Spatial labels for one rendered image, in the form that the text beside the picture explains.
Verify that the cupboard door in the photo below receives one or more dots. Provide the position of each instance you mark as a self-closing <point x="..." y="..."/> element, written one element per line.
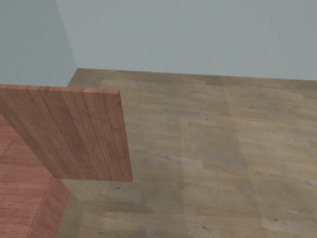
<point x="77" y="133"/>

